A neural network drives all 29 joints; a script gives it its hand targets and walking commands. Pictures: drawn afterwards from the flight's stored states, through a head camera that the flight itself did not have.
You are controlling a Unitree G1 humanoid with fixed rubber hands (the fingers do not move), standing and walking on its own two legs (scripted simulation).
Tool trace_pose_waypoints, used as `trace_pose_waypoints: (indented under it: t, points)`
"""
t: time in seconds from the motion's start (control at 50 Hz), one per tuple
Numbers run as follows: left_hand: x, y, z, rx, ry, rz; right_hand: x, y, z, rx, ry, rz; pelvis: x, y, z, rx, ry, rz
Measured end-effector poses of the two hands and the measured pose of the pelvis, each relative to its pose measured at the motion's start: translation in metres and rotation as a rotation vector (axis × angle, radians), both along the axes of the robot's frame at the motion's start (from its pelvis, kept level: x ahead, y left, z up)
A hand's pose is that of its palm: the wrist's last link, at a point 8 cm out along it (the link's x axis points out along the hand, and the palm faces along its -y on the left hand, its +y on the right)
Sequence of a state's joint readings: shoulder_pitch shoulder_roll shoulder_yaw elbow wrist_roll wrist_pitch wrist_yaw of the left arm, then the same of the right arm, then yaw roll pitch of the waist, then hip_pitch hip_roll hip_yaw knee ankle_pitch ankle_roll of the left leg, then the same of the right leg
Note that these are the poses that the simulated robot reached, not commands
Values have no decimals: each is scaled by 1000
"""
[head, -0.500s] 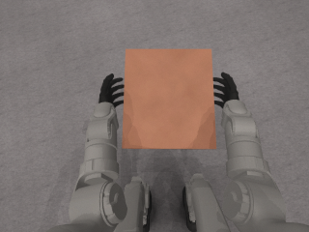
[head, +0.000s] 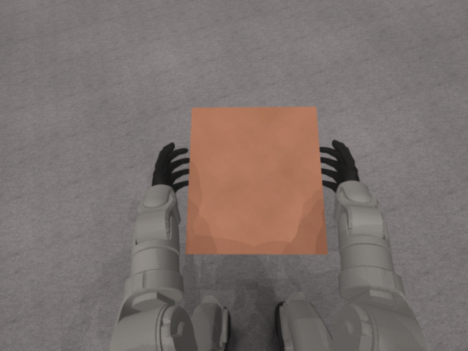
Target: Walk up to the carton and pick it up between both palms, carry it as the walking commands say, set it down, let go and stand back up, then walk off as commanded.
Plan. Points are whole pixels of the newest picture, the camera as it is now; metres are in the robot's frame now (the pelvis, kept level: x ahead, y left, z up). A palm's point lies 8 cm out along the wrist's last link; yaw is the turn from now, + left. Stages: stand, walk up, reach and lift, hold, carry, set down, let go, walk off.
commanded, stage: reach and lift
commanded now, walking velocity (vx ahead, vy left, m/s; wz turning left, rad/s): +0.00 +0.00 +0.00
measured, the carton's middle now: (252, 186) +0.42 -0.01 -0.11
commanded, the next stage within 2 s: none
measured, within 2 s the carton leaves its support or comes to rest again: neither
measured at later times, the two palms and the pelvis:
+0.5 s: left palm (147, 186) +0.37 +0.16 +0.04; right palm (359, 181) +0.37 -0.16 +0.03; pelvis +0.02 +0.00 +0.06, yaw +0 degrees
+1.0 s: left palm (131, 177) +0.36 +0.15 +0.11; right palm (386, 174) +0.35 -0.16 +0.10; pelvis +0.04 +0.00 +0.09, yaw -1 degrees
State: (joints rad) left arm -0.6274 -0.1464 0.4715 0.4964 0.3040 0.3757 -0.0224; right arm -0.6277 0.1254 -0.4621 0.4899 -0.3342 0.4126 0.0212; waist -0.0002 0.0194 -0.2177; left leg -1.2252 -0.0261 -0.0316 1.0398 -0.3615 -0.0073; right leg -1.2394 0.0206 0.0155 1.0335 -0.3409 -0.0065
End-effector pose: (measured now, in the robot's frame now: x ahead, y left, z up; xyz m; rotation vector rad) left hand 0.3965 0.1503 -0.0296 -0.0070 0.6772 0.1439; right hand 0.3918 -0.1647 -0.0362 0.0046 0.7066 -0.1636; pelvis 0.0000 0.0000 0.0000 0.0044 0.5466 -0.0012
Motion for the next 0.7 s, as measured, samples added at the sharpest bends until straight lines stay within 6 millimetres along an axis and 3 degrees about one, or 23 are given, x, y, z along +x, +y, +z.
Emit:
trace_pose_waypoints:
  t: [0.7]
  points:
    - [-33, 3, 97, 13, -12, -1, -33, 4, 98, -11, -19, -3, 25, 3, 77, -1, -282, -9]
